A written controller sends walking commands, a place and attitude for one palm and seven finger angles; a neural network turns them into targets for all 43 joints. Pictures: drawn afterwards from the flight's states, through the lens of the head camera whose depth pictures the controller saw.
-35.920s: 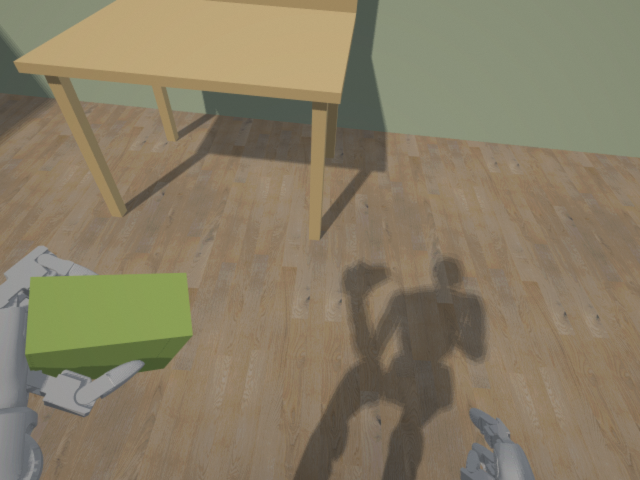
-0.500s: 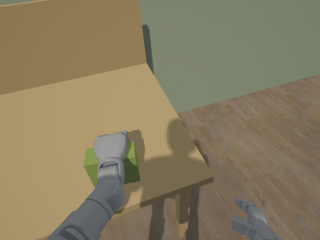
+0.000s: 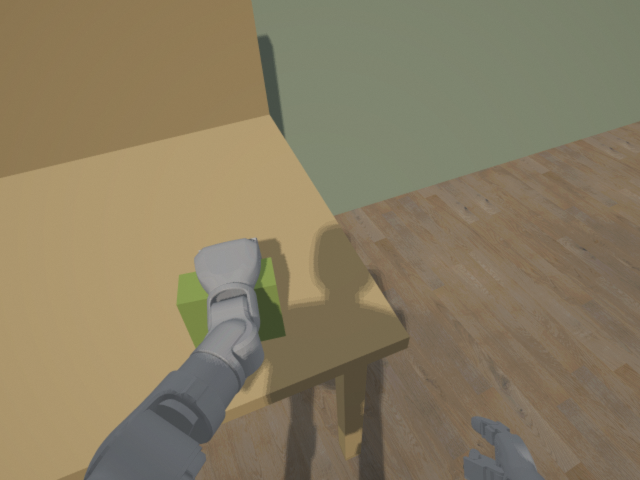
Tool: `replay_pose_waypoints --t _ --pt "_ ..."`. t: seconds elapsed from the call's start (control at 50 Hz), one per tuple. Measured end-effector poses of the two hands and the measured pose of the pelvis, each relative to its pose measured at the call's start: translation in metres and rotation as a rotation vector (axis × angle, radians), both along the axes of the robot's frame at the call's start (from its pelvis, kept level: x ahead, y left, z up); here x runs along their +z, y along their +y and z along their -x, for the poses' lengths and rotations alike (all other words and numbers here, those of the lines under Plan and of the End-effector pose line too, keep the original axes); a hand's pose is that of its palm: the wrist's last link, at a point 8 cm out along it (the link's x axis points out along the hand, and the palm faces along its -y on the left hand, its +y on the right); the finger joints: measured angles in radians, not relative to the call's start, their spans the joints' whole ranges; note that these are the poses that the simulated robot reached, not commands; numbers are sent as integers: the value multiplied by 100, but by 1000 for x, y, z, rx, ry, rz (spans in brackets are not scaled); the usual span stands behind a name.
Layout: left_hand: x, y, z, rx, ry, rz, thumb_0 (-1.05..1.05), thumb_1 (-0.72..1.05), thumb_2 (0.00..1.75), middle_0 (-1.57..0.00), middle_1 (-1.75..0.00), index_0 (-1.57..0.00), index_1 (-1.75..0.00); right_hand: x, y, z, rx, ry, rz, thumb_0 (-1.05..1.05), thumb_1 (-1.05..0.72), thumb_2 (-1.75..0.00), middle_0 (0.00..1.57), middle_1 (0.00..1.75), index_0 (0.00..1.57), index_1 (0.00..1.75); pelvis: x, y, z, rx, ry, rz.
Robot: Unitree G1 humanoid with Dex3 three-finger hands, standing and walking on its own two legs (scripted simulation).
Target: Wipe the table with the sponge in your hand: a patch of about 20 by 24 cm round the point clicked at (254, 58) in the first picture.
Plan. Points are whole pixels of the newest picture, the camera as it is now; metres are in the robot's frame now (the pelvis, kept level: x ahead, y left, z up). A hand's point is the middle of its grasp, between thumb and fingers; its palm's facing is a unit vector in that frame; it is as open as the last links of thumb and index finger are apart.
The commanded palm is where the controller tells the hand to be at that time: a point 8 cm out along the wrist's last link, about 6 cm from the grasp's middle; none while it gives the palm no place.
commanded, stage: wipe forward along the third lane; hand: left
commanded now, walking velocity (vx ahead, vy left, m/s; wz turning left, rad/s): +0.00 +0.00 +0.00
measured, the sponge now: (237, 314) +0.36 +0.17 -0.02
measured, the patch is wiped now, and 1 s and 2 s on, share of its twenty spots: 0.75 0.95 1.00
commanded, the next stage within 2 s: wipe back along the third lane in 1.34 s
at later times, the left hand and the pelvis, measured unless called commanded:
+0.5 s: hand (236, 266) +0.41 +0.17 +0.03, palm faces -0.09 -0.02 -1.00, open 10.2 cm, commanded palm +0.40 +0.19 +0.06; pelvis -0.01 -0.01 -0.01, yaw -1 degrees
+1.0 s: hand (225, 243) +0.46 +0.20 +0.03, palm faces -0.08 -0.02 -1.00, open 10.2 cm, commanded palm +0.45 +0.22 +0.06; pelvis -0.01 +0.00 -0.01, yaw -1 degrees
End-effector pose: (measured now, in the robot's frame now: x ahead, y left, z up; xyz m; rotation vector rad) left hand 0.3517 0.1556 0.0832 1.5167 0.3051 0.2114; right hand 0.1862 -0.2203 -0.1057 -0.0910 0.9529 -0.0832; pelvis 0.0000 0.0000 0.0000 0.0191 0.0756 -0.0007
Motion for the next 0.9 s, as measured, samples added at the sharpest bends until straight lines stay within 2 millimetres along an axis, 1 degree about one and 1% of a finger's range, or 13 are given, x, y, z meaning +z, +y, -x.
replay_pose_waypoints --t 0.12,0.28,0.44,0.58,0.68,0.9 --pt "1 2 -15 14 12 -16 1 -55 106 -74 -131 -76 -129 -6 -11 19 -28 30 30 1 -90 -90 20 30 19 30 -1 -3 4 -5 24 -3" --pt "1 8 -34 23 24 -22 1 -55 106 -75 -130 -77 -129 -16 -28 52 -83 84 57 0 -90 -90 20 30 19 30 -4 -7 8 -12 57 -3" --pt "-2 10 -43 25 42 -27 1 -56 106 -75 -130 -77 -128 -26 -41 83 -122 146 67 0 -90 -90 20 30 19 30 -5 -8 8 -16 82 -3" --pt "2 15 -55 25 27 -41 2 -56 106 -76 -129 -78 -127 -29 -45 97 -139 156 72 0 -90 -90 20 30 19 30 -7 -10 12 -17 104 -3" --pt "1 21 -64 41 27 -32 2 -56 106 -75 -130 -77 -128 -30 -47 106 -153 164 74 0 -90 -90 20 30 19 30 -8 -11 13 -20 120 -1" --pt "0 31 -81 45 46 -32 2 -56 106 -76 -130 -77 -129 -32 -49 124 -171 208 87 0 -90 -90 20 30 20 30 -10 -6 11 -23 155 6"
